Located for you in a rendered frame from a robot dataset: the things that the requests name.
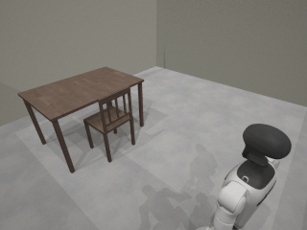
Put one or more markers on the robot left upper arm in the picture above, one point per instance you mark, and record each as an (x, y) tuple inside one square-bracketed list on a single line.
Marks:
[(231, 201)]

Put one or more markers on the robot head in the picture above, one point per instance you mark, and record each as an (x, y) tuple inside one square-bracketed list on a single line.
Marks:
[(260, 141)]

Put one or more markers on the humanoid robot torso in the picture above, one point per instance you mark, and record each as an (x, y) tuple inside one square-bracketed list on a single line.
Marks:
[(254, 197)]

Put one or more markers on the table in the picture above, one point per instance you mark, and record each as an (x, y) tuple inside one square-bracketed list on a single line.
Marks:
[(58, 99)]

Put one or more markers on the robot right upper arm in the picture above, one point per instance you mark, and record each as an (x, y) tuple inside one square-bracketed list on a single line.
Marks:
[(275, 162)]

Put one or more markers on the chair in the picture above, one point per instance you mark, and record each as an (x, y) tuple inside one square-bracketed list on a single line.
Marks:
[(110, 118)]

